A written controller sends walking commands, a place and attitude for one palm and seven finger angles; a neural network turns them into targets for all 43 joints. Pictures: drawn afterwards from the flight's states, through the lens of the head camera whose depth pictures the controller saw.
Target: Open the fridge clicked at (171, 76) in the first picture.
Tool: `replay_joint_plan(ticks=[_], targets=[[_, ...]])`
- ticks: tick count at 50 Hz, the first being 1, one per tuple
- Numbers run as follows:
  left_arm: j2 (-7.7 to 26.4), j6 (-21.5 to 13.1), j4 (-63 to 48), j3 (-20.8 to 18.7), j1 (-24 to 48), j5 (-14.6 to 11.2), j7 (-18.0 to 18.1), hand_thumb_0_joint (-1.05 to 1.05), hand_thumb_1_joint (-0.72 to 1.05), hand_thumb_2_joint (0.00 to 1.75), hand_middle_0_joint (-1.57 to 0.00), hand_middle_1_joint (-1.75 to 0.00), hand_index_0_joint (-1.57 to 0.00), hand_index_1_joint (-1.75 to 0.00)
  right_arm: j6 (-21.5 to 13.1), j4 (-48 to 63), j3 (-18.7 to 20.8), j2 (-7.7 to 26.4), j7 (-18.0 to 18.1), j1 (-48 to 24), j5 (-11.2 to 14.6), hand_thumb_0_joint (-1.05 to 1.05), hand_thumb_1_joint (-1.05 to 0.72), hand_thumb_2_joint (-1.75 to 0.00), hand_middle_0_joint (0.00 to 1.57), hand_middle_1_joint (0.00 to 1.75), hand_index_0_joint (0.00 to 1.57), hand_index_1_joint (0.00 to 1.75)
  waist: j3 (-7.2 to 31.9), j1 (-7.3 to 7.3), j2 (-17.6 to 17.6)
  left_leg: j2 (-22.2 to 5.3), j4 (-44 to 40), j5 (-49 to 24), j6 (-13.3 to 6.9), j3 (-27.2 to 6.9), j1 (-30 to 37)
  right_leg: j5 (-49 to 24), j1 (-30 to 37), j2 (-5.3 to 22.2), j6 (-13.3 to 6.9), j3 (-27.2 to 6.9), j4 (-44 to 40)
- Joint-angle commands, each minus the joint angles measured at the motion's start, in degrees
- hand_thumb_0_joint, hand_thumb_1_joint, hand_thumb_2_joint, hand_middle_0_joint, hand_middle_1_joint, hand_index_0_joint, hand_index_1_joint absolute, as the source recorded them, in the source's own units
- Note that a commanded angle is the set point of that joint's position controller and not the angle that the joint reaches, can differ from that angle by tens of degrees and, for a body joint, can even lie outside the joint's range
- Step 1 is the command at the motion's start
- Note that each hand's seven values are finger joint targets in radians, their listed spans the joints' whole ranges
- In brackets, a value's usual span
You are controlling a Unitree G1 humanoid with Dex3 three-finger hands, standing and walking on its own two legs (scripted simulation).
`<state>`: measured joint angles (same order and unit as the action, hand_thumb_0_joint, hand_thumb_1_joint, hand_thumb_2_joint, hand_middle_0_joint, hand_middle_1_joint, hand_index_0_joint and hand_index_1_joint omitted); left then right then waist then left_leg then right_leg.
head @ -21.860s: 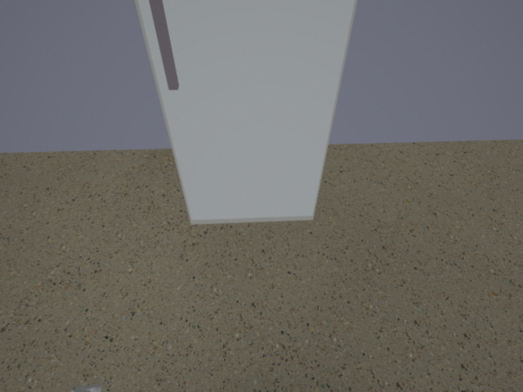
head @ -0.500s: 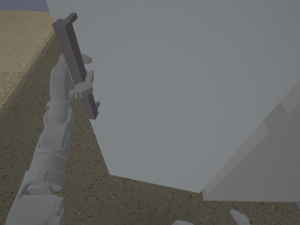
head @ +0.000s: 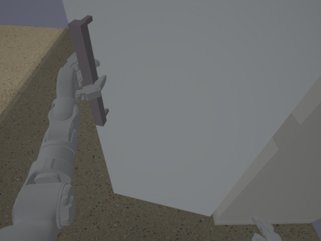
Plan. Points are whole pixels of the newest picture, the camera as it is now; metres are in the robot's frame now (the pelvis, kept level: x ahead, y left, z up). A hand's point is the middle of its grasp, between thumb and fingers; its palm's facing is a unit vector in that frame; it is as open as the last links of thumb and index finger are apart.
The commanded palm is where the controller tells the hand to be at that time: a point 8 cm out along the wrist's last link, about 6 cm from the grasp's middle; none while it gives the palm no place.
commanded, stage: loosen the grip on the handle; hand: left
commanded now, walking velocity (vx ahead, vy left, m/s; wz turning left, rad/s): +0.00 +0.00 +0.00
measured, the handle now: (95, 78) +0.47 +0.19 +0.17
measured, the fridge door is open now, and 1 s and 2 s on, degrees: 76 74 74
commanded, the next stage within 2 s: slip the hand off the handle in 0.44 s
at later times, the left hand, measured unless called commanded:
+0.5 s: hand (93, 90) +0.45 +0.19 +0.15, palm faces +0.23 -0.96 -0.16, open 14.4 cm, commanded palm +0.41 +0.24 +0.15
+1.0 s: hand (68, 88) +0.46 +0.26 +0.15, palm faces +0.26 -0.95 -0.17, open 14.7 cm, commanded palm +0.42 +0.30 +0.15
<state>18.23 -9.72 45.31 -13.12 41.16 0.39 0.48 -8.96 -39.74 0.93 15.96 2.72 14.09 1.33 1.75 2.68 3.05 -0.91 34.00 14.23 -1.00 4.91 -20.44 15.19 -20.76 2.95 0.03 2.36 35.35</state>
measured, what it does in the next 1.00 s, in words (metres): stands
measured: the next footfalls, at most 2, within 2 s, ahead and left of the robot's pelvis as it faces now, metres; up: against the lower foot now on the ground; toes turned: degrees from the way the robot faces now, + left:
none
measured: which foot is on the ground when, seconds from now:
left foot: down 0.00-1.00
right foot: down 0.00-1.00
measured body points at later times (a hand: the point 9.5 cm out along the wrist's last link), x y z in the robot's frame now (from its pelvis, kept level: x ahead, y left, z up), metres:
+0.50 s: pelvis +0.03 -0.01 +0.00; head +0.07 -0.01 +0.45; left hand +0.43 +0.24 +0.16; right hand +0.13 -0.26 -0.12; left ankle +0.04 +0.11 -0.73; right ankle +0.04 -0.13 -0.73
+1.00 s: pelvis +0.04 -0.02 -0.01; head +0.09 -0.02 +0.44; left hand +0.44 +0.31 +0.16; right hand +0.14 -0.29 -0.12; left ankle +0.04 +0.11 -0.73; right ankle +0.04 -0.13 -0.73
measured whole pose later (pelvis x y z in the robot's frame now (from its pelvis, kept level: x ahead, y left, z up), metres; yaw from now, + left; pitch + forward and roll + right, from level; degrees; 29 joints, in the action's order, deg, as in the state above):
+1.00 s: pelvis +0.04 -0.02 -0.01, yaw +0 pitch +8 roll +0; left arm 28.9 -17.6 45.6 -23.6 33.8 -5.0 -9.7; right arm -2.6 -38.6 -0.1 15.7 3.9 17.5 1.8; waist 3.5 2.0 -0.4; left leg -3.4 38.5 19.0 0.5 3.2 -27.4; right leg 19.1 -26.5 0.6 -0.8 3.8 37.6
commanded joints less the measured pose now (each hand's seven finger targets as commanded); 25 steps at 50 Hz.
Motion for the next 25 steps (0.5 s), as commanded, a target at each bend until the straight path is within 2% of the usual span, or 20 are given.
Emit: replay_joint_plan(ticks=[1,2,3,4,5,7,8,9,11,12,13,14,16,17,18,19,21,22,23,25], targets=[[9.28,-8.17,-11.46,-0.67,20.92,1.38,4.76,0.0,-0.07,0.43,-0.45,-1.4,-0.45,-1.4,-2.14,8.17,1.69,7.04,-1.67,-1.76,-0.22,0.0,-0.9,-0.9,0.2,0.3,0.2,0.3,9.49,-0.92,-3.38,-1.63,-8.28,9.33,0.75,-7.14,4.11,2.67,-5.69,-2.31,-2.43,0.99,-3.59],[10.78,-9.27,-12.34,-1.85,20.74,1.33,5.0,0.0,-0.19,0.37,-0.45,-1.4,-0.45,-1.4,-1.95,8.51,1.82,7.45,-1.65,-1.62,-0.29,0.0,-0.9,-0.9,0.2,0.3,0.2,0.3,10.41,-1.08,-1.8,-1.64,-7.79,8.35,0.52,-6.79,3.79,2.47,-4.11,-2.2,-2.45,0.8,-3.8],[9.68,-9.91,-13.17,-0.35,20.11,1.27,4.72,0.0,-0.31,0.32,-0.45,-1.4,-0.45,-1.4,-1.89,9.07,1.72,7.43,-1.74,-1.55,-0.14,0.0,-0.9,-0.9,0.2,0.3,0.2,0.3,11.85,-1.08,-0.88,-1.72,-7.55,7.21,0.33,-6.36,4.52,2.45,-3.82,-2.55,-2.38,0.45,-3.7],[8.84,-10.12,-14.44,0.57,20.18,0.77,4.48,0.0,-0.43,0.26,-0.44,-1.38,-0.44,-1.38,-1.9,9.37,1.74,7.26,-1.62,-1.95,0.12,0.0,-0.9,-0.9,0.2,0.3,0.2,0.3,12.25,-1.16,-1.12,-1.71,-7.19,6.83,0.26,-6.01,4.81,2.35,-3.85,-2.66,-2.34,0.25,-3.74],[8.03,-9.9,-14.92,1.45,20.46,0.5,4.09,0.0,-0.55,0.2,-0.42,-1.37,-0.42,-1.37,-1.94,9.33,1.52,7.3,-1.54,-1.86,0.22,0.0,-0.9,-0.9,0.2,0.3,0.2,0.3,12.63,-1.14,-3.7,-1.67,-7.06,6.51,0.34,-5.92,5.64,2.08,-4.36,-2.69,-2.41,0.04,-3.64],[9.87,-9.19,-15.82,-0.38,18.62,0.28,4.21,0.0,-0.55,0.2,-0.4,-1.33,-0.4,-1.33,-1.52,8.98,1.6,7.5,-1.13,-1.46,0.19,0.0,-0.9,-0.9,0.2,0.3,0.2,0.3,13.55,-1.8,-6.2,-1.65,-6.46,3.63,0.54,-5.8,6.63,0.51,-3.47,-2.61,-2.49,0.05,-3.57],[8.82,-8.59,-16.86,1.03,18.86,0.18,4.07,0.0,-0.55,0.2,-0.38,-1.32,-0.38,-1.32,-1.52,8.95,1.33,7.2,-1.09,-1.08,0.28,0.0,-0.9,-0.9,0.2,0.3,0.2,0.3,13.73,-1.33,-5.89,-1.66,-6.2,1.6,0.43,-5.5,6.79,-0.73,-3.14,-2.71,-2.4,-0.03,-3.85],[9.55,-8.1,-17.75,0.23,18.38,-0.3,4.09,0.0,-0.55,0.2,-0.37,-1.3,-0.37,-1.3,-1.46,8.8,1.44,7.18,-0.83,-0.95,0.3,0.0,-0.9,-0.9,0.2,0.3,0.2,0.3,14.39,-1.46,-4.21,-1.71,-5.71,0.55,0.32,-5.39,6.68,-1.25,-2.7,-2.83,-2.24,-0.01,-3.97],[9.14,-7.78,-21.0,0.56,19.23,-0.98,4.01,0.0,-0.55,0.2,-0.34,-1.27,-0.34,-1.27,-1.52,8.59,1.38,6.93,-0.42,-0.98,0.22,0.0,-0.9,-0.9,0.2,0.3,0.2,0.3,15.68,-1.19,-3.94,-1.62,-4.85,-2.17,0.22,-4.79,7.32,-2.37,-2.07,-3.0,-1.99,0.01,-4.06],[10.55,-8.01,-22.19,-1.28,19.51,-1.46,4.4,0.0,-0.55,0.2,-0.33,-1.25,-0.33,-1.25,-1.37,8.08,1.42,7.13,-0.05,-0.87,-0.13,0.0,-0.9,-0.9,0.2,0.3,0.2,0.3,16.24,-1.15,-3.2,-1.69,-4.31,-4.43,0.08,-4.68,7.85,-3.66,-1.07,-2.98,-1.85,0.06,-4.28],[16.36,-8.16,-18.83,-4.92,21.12,-0.66,4.55,0.0,-0.55,0.2,-0.32,-1.23,-0.32,-1.23,-0.96,6.61,1.31,7.7,0.5,0.72,-0.39,0.0,-0.9,-0.9,0.2,0.3,0.2,0.3,15.84,-0.45,-1.81,-1.6,-3.66,-5.22,-0.09,-4.34,6.11,-4.25,-1.19,-3.05,-1.57,-0.28,-4.29],[14.38,-8.61,-20.75,-3.14,22.06,-0.71,4.16,0.0,-0.55,0.2,-0.3,-1.22,-0.3,-1.22,-0.72,6.81,1.21,6.91,0.57,0.61,-0.55,0.0,-0.9,-0.9,0.2,0.3,0.2,0.3,17.56,-0.34,-2.73,-1.27,-2.97,-6.7,-0.14,-3.87,6.47,-5.46,-0.67,-3.06,-1.4,-0.34,-3.84],[12.98,-9.71,-23.37,-2.82,20.8,-1.21,3.65,0.0,-0.55,0.2,-0.28,-1.18,-0.28,-1.18,-0.78,6.56,1.55,6.48,0.56,0.93,-0.73,0.0,-0.9,-0.9,0.2,0.3,0.2,0.3,21.11,-0.8,-5.43,-1.12,-1.8,-11.16,0.0,-3.65,9.24,-8.77,0.08,-3.18,-1.59,-0.3,-3.07],[14.66,-10.0,-23.75,-4.94,19.09,-1.67,3.44,0.0,-0.55,0.2,-0.26,-1.17,-0.26,-1.17,-0.6,6.25,1.67,6.68,0.63,1.25,-0.9,0.0,-0.9,-0.9,0.2,0.3,0.2,0.3,21.7,-1.42,-6.21,-1.19,-1.39,-13.32,0.15,-3.86,9.61,-10.41,0.92,-3.18,-1.63,-0.18,-2.65],[13.58,-9.96,-23.8,-3.68,17.78,-1.77,2.96,0.0,-0.55,0.2,-0.25,-1.15,-0.25,-1.15,-0.36,6.09,1.67,6.5,0.51,1.72,-0.77,0.0,-0.9,-0.9,0.2,0.3,0.2,0.3,22.53,-0.98,-6.04,-1.09,-1.06,-14.63,0.19,-3.73,9.81,-11.65,1.08,-3.26,-1.49,-0.17,-2.48],[13.04,-9.87,-24.36,-3.71,16.9,-2.33,2.65,0.0,-0.55,0.2,-0.25,-1.15,-0.25,-1.15,-0.22,6.13,1.83,6.3,0.5,1.81,-0.77,0.0,-0.9,-0.9,0.2,0.3,0.2,0.3,22.41,-1.17,-4.7,-1.02,-0.74,-15.41,0.15,-3.52,9.3,-13.05,1.83,-3.33,-1.37,-0.18,-2.41],[12.74,-9.46,-25.22,-3.81,14.07,-2.98,2.09,0.0,-0.55,0.2,-0.25,-1.15,-0.25,-1.15,0.04,6.3,1.99,6.4,0.27,1.67,-0.58,0.0,-0.9,-0.9,0.2,0.3,0.2,0.3,22.26,-1.46,-5.07,-0.76,-0.55,-16.32,0.05,-3.12,8.8,-14.8,2.62,-3.31,-1.27,-0.24,-2.4],[14.63,-9.43,-25.94,-5.92,12.61,-3.16,2.09,0.0,-0.55,0.2,-0.25,-1.15,-0.25,-1.15,0.36,6.42,2.04,6.54,0.42,1.6,-0.61,0.0,-0.9,-0.9,0.2,0.3,0.2,0.3,21.66,-2.19,-5.33,-0.72,-0.5,-17.14,-0.01,-3.17,8.2,-15.89,3.91,-3.24,-1.4,-0.25,-2.33],[13.15,-9.33,-27.33,-4.34,11.95,-3.16,1.75,0.0,-0.55,0.2,-0.25,-1.15,-0.25,-1.15,0.47,6.77,2.03,6.37,0.22,1.62,-0.53,0.0,-0.9,-0.9,0.2,0.3,0.2,0.3,22.31,-1.9,-5.5,-0.64,-0.48,-18.69,-0.09,-2.9,8.6,-17.69,4.27,-3.23,-1.28,-0.27,-2.14],[11.45,-8.45,-27.42,-3.16,8.7,-3.5,1.21,0.0,-0.55,0.2,-0.25,-1.15,-0.25,-1.15,0.75,7.14,2.16,6.24,-0.01,1.47,-0.23,0.0,-0.9,-0.9,0.2,0.3,0.2,0.3,20.68,-1.98,-3.95,-0.5,-0.42,-18.58,-0.14,-2.55,7.48,-18.72,4.39,-3.29,-1.13,-0.11,-2.29]])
